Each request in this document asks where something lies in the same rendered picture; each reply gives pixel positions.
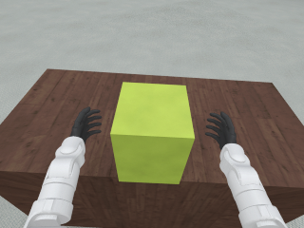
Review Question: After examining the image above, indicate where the left robot hand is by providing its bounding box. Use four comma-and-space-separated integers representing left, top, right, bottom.
69, 106, 102, 144

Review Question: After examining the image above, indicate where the robot right forearm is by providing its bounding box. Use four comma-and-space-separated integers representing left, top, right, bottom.
219, 143, 288, 228

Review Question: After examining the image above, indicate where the robot left forearm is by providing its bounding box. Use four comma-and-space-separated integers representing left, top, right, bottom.
23, 136, 86, 228

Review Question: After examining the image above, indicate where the carton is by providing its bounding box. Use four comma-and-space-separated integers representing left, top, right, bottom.
110, 82, 195, 184

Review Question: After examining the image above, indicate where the right robot hand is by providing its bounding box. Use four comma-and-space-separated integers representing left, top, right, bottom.
205, 111, 237, 150

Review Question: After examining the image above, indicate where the pedestal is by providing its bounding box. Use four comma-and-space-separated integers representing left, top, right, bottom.
0, 68, 304, 228

